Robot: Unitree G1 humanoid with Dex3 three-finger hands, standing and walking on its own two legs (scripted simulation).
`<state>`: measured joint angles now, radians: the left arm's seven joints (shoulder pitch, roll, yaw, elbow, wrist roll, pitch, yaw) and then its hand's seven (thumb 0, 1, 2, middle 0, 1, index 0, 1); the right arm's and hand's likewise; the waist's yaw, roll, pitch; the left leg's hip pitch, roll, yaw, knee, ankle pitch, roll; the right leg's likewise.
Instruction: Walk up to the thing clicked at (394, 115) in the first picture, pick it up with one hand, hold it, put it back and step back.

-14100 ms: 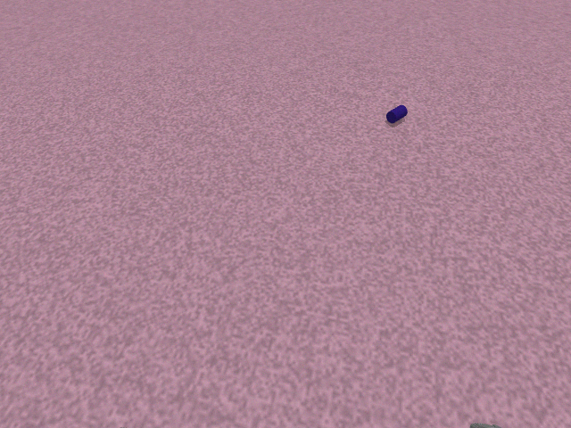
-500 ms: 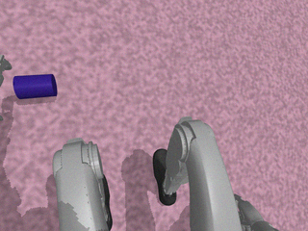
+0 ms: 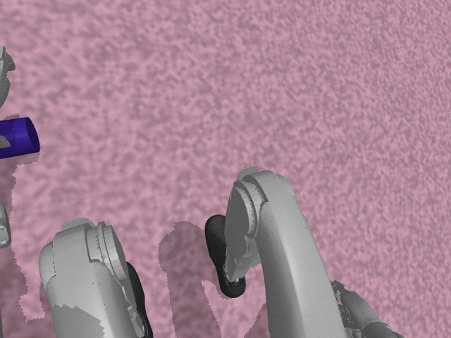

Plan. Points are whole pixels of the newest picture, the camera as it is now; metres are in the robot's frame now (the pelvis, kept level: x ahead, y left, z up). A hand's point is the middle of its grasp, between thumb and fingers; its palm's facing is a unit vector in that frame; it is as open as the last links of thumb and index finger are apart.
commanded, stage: approach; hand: left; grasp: from above
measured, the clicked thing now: (2, 139) +0.50 +0.29 -0.29
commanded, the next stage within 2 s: close in in 0.64 s
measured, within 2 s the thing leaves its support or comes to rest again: neither
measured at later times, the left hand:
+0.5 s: hand out of the picture +0.46 +0.33 -0.17, palm faces -0.47 -0.05 -0.88, open 13.6 cm
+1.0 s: hand out of the picture +0.47 +0.29 -0.18, palm faces -0.52 -0.03 -0.85, open 13.8 cm
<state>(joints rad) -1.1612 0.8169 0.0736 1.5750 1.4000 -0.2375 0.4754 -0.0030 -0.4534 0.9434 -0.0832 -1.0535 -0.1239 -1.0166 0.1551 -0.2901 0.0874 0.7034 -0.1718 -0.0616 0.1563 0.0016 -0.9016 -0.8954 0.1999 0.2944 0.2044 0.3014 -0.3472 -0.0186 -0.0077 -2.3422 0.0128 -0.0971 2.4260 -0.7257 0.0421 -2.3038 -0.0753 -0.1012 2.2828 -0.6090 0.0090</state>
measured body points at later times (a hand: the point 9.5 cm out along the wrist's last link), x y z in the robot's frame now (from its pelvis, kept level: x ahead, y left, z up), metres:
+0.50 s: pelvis -0.01 +0.00 +0.00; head +0.25 +0.09 +0.36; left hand +0.48 +0.33 -0.12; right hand +0.04 -0.28 -0.09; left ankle +0.06 +0.11 -0.30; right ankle +0.11 -0.12 -0.30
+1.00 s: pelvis -0.01 +0.00 +0.00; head +0.25 +0.07 +0.36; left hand +0.49 +0.29 -0.13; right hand +0.00 -0.27 -0.08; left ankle +0.06 +0.11 -0.30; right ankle +0.11 -0.12 -0.30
